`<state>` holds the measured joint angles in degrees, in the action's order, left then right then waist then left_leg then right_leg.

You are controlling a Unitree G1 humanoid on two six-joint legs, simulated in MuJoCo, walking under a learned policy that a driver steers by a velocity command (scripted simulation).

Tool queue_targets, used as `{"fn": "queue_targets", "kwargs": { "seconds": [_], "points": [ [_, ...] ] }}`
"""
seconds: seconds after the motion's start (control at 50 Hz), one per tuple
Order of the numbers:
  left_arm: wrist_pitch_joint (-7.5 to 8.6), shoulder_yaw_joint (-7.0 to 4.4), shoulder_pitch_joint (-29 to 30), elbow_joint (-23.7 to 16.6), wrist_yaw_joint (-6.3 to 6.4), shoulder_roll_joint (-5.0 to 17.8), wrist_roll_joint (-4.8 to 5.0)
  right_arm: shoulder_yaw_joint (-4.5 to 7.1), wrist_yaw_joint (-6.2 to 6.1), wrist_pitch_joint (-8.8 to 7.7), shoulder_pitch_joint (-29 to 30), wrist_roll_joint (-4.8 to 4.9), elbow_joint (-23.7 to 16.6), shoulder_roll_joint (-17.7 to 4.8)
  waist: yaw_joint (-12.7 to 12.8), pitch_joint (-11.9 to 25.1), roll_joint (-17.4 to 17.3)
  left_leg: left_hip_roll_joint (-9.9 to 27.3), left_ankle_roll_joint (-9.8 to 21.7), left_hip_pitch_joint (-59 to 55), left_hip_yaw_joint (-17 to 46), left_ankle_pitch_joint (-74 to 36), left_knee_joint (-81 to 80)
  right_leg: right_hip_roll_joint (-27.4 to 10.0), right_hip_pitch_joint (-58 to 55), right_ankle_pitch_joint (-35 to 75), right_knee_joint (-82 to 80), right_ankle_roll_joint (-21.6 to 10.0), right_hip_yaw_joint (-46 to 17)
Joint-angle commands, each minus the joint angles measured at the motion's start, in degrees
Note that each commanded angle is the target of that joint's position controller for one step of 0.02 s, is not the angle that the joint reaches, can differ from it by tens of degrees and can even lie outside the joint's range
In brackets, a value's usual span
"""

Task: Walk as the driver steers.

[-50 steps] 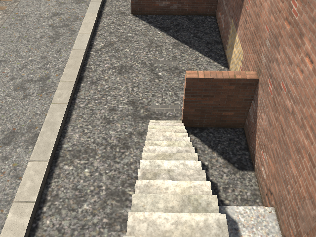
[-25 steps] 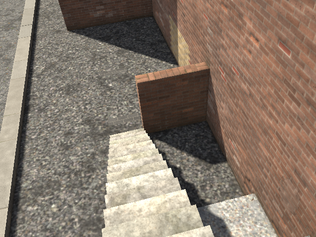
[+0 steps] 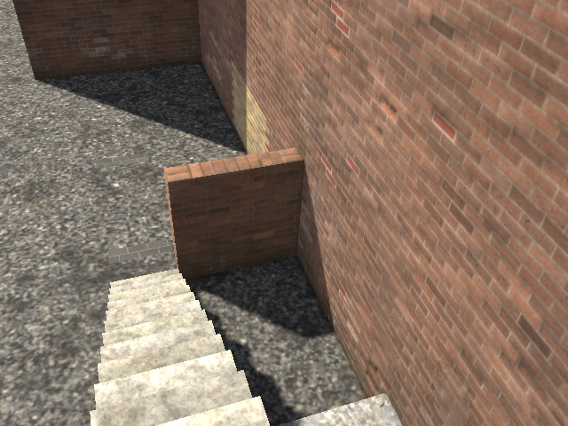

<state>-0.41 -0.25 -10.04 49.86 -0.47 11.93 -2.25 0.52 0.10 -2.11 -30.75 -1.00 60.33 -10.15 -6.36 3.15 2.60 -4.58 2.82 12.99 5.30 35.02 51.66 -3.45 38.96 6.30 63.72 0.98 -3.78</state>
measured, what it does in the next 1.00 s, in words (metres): goes down, turning left: right foot, then left foot 0.19 m lower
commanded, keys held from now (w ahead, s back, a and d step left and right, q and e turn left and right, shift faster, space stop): w+q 0.72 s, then w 0.28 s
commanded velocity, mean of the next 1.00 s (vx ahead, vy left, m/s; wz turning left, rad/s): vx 0.50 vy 0.00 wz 0.48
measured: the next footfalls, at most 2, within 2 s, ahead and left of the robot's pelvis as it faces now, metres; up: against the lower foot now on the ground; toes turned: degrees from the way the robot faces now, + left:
right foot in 0.06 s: +0.16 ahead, -0.20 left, +0.00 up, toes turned +3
left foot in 0.48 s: +0.22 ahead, +0.05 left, -0.19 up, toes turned +11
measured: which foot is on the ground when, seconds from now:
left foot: down 0.00-0.18, up 0.20-0.46, down 0.48-0.90, up 0.92-1.00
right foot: up 0.00-0.04, down 0.06-0.42, up 0.44-0.90, down 0.92-1.00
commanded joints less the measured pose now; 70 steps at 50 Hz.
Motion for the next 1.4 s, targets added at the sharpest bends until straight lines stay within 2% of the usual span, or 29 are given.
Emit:
{"fn": "queue_targets", "kwargs": {
  "seconds": [0.02,0.12,0.18,0.22,0.3,0.38,0.42,0.46,0.48,0.5,0.52,0.54,0.56,0.6,0.66,0.74,0.82,0.84,0.88,0.92,0.94,0.96,0.98,1.04,1.1,1.14,1.22,1.3,1.4],
  "points": [
    [2.74,-2.63,11.6,-6.1,-0.34,6.7,1.12,3.19,-1.17,0.79,-5.1,-1.19,-2.3,-11.4,-3.8,-10.4,-10.1,11.7,12.8,-5.8,25.1,-18.6,-7.2,-0.4,13.7,-0.9,-8.3,1.5,-3.9],
    [5.66,-3.52,6.0,-4.7,-0.74,8.1,1.94,3.78,-1.32,2.23,-7.0,-0.52,-3.5,-9.9,-2.5,-10.1,-2.6,8.0,8.2,4.5,20.5,-20.0,8.6,3.0,2.6,-13.6,-15.5,-1.0,-5.1],
    [5.95,-5.33,-16.7,0.8,-0.12,12.4,1.26,4.38,-2.06,2.48,7.4,-0.33,-9.9,-12.7,12.5,2.5,19.7,-4.6,0.4,33.4,2.6,-1.7,30.9,-8.5,-36.4,-17.2,-37.0,1.1,-18.8],
    [5.51,-4.85,-19.0,1.6,1.28,12.0,-0.84,4.90,-3.27,0.64,21.9,-0.88,-13.9,-14.4,15.8,-4.2,7.2,0.5,-0.8,47.2,-0.3,-8.5,31.3,-13.1,-37.6,-35.2,-34.8,-1.6,-23.4],
    [6.23,-3.69,-7.7,1.2,2.09,6.4,-4.28,6.02,-1.28,-0.31,17.2,-1.73,-11.3,-11.5,7.5,-7.4,1.2,4.4,-2.5,40.3,-1.9,-27.2,17.4,-11.2,-24.1,-42.2,-22.9,-5.8,-10.0],
    [8.28,-3.47,12.2,0.2,2.65,7.3,0.18,4.94,0.83,3.21,1.9,2.39,-10.6,-7.1,-9.2,1.3,1.7,6.6,-1.6,-10.4,-1.8,-70.4,-3.2,-7.2,6.3,-45.8,-19.5,-0.8,5.9],
    [7.47,-4.04,16.8,1.2,2.02,10.1,0.27,6.30,0.21,6.25,-11.6,0.69,-5.5,-9.1,-15.6,1.9,2.4,7.3,2.0,-23.5,-5.2,-68.2,5.3,-7.7,9.3,-40.2,-6.8,-0.1,7.4],
    [5.32,-5.05,22.7,-0.6,-0.64,11.5,-1.74,7.11,-0.35,6.75,-22.9,-0.26,-2.8,-13.5,-24.8,-5.9,-14.7,10.6,8.7,-27.3,1.7,-48.0,-11.2,3.6,18.6,-51.4,28.1,2.9,13.5],
    [2.97,-4.18,14.2,0.1,-0.78,8.9,-1.25,3.74,0.91,4.54,-12.6,0.05,-6.6,-10.2,-17.4,-14.8,-21.9,11.4,8.2,-12.9,2.6,-49.6,-27.6,9.0,13.6,-53.4,39.2,0.5,14.1],
    [1.93,-3.20,-1.3,1.4,-1.27,5.3,-1.03,1.15,1.40,2.75,-6.3,0.16,-6.1,-9.0,-0.3,-13.1,-21.4,8.3,1.9,-10.1,0.4,-69.6,-10.4,8.0,16.0,-47.2,39.3,-2.5,8.5],
    [2.03,-1.31,-10.4,0.3,-2.02,1.8,-3.62,1.50,-0.18,1.81,-6.7,4.21,-5.4,-10.9,7.2,-10.2,-24.6,9.3,-0.6,-7.0,10.6,-80.9,-9.6,3.7,15.8,-35.1,23.8,-1.3,6.1],
    [1.39,-0.83,-13.2,1.7,-2.60,2.4,-5.48,2.50,-1.11,1.22,-3.2,4.95,-6.0,-12.9,9.4,-8.1,-20.4,10.3,3.9,-5.9,17.1,-79.4,-12.0,2.8,16.6,-28.6,21.4,1.0,6.8],
    [0.91,-0.94,-13.8,4.0,-2.10,3.4,-6.47,3.19,-1.13,0.65,-0.6,4.55,-5.9,-15.0,9.4,-4.4,-13.6,12.9,9.4,-4.8,23.1,-79.7,-11.8,2.5,15.4,-26.4,24.0,1.9,6.0],
    [0.82,-0.96,-13.8,4.6,-0.20,5.1,-4.28,4.34,-1.55,-1.47,-0.1,1.83,-5.0,-19.2,11.4,1.4,-12.2,18.3,15.1,1.1,39.0,-81.0,-14.5,1.0,8.6,-21.4,22.7,2.8,1.0],
    [1.09,-3.62,-1.8,2.7,0.81,12.5,-1.81,2.57,-1.49,-1.70,5.2,-0.57,-3.8,-11.9,9.3,-6.5,-2.8,13.1,14.1,6.7,37.0,-36.7,-4.7,1.6,12.1,-8.8,11.9,2.0,-4.0],
    [2.77,-2.09,6.2,-1.6,-1.72,6.8,-0.60,1.29,-3.83,-1.91,0.5,1.07,-2.8,-7.2,6.9,-12.7,-2.1,4.7,12.6,17.8,28.1,-14.5,-1.5,5.0,4.6,4.6,-8.8,-0.2,0.8],
    [2.88,-1.63,-4.2,1.8,-2.24,2.7,1.81,0.35,-3.55,-1.23,1.8,-2.05,-4.3,-4.7,5.0,-12.7,-12.3,1.8,10.9,29.0,19.8,-10.1,1.0,5.9,-24.6,-2.1,-24.9,-0.3,5.5],
    [3.17,-2.82,-15.0,5.0,-2.07,5.0,1.15,0.60,-3.57,-0.55,5.6,-3.14,-3.5,-5.7,11.3,-8.2,-13.6,3.3,11.9,27.3,20.5,-17.2,10.0,5.1,-30.6,1.0,-22.2,-2.3,6.6],
    [3.19,-3.78,-28.1,10.7,-1.97,6.9,1.96,1.80,-2.90,0.29,0.6,-1.74,-2.7,-7.2,15.5,-5.6,-2.8,-2.2,9.9,17.5,9.1,-27.1,35.8,1.2,-35.9,-2.5,-48.1,-4.2,5.3],
    [2.26,-1.80,-32.1,12.1,-3.24,4.2,1.14,1.68,-1.39,-0.84,4.9,1.38,-6.3,-1.1,14.0,-3.1,6.2,-10.5,7.2,38.9,2.7,12.1,77.9,-7.6,-47.2,15.3,-28.6,-5.2,-2.0],
    [2.13,-0.10,-30.5,12.6,-3.79,3.6,0.52,1.30,-1.23,-1.47,-0.8,3.91,-9.6,-0.4,5.2,1.5,6.7,-5.6,5.8,46.3,1.7,11.2,81.9,-13.8,-52.8,39.5,-19.5,-3.4,-12.5],
    [2.47,-2.16,-35.2,14.5,-3.26,8.6,0.47,1.94,-1.04,-1.38,-0.3,3.56,-10.8,-3.4,7.6,3.2,10.7,-4.7,4.0,53.9,-1.4,4.7,78.2,-20.1,-55.4,19.3,-31.4,-10.3,-25.7],
    [3.89,-1.57,-34.7,15.3,-3.11,6.3,-0.56,1.58,-1.68,-0.38,9.8,1.33,-11.5,-5.2,9.8,-4.5,4.7,-0.5,3.4,58.1,1.1,-3.0,72.4,-21.8,-45.2,-9.6,-40.4,-13.1,-28.4],
    [6.45,0.86,-27.0,15.1,-2.37,0.2,-1.25,1.14,-0.40,2.84,18.4,-0.40,-12.2,-4.6,7.5,-19.7,0.1,4.1,1.1,55.9,5.3,-21.1,56.4,-15.7,-19.0,-35.4,-44.3,-9.5,-24.8],
    [6.71,2.42,-22.5,15.0,-1.07,-0.1,0.28,0.15,0.91,4.19,19.3,0.39,-11.8,-2.0,4.1,-21.5,-2.0,4.6,-3.0,44.7,3.8,-37.6,31.1,-11.9,-4.7,-34.4,-44.6,-7.1,-15.8],
    [6.34,1.35,-26.1,16.3,-0.70,4.3,-0.32,0.95,0.70,4.99,17.9,-0.87,-9.7,-2.6,5.3,-15.8,3.6,4.1,-2.8,34.6,-1.4,-44.5,27.8,-10.6,-7.2,-19.2,-41.5,-7.3,-12.8],
    [5.60,0.99,-31.0,16.2,0.23,2.8,-0.42,2.78,0.19,3.29,33.0,1.43,-14.4,-6.3,12.6,-17.1,4.4,5.1,-1.3,46.6,1.9,-54.0,6.9,-9.9,-28.3,-31.4,-38.2,-9.0,-12.1],
    [4.64,0.75,-24.2,12.4,1.69,2.1,0.66,1.63,3.62,2.77,36.2,0.57,-15.1,-3.3,12.8,-12.4,3.3,6.8,-0.2,23.1,-6.2,-68.8,-9.0,-6.9,-18.4,-37.0,-31.7,-7.4,-4.4],
    [3.10,-1.95,-26.7,11.6,2.89,4.2,0.08,0.77,1.86,-1.04,34.2,2.18,-14.1,-3.5,18.4,-13.0,3.1,11.5,-0.8,11.7,-2.7,-72.1,-34.2,-5.1,-25.2,-24.2,-16.4,-7.3,-3.3]
  ]
}}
